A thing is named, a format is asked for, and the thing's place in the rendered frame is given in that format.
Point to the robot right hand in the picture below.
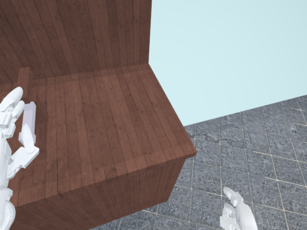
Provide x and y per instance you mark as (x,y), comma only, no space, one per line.
(241,216)

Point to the left robot forearm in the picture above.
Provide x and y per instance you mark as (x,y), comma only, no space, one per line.
(7,209)

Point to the robot left hand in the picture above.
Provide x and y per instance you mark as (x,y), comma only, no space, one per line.
(10,109)

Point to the tap lever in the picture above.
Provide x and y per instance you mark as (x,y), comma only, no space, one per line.
(29,118)

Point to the counter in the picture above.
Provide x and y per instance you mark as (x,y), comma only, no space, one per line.
(110,142)

